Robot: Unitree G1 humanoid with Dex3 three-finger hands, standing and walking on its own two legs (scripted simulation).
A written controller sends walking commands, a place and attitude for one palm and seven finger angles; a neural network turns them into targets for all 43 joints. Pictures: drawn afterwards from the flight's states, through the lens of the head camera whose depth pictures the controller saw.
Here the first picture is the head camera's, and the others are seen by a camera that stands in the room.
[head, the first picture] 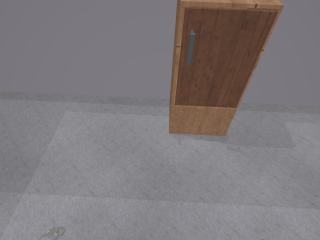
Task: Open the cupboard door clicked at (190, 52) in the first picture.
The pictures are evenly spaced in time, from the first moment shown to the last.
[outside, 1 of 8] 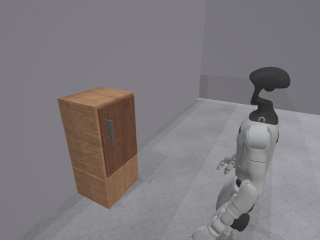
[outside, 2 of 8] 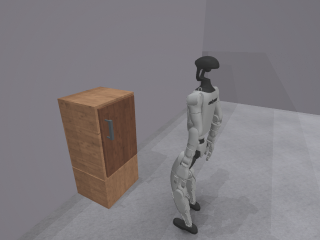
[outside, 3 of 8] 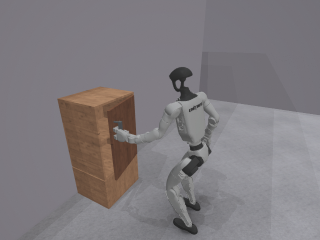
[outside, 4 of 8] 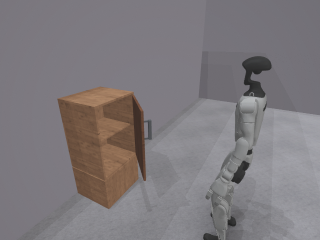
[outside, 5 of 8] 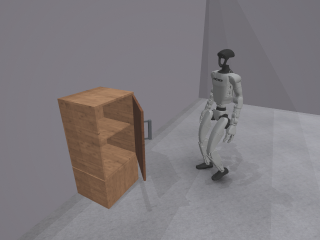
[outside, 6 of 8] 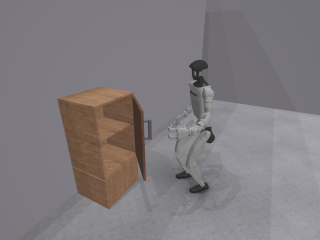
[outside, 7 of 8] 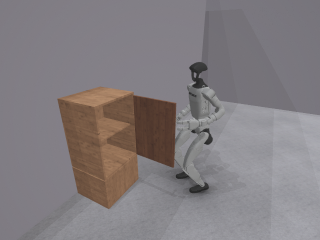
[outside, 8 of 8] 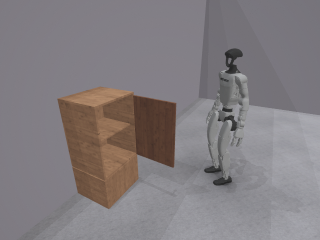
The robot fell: no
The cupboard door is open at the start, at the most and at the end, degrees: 0 88 87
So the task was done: yes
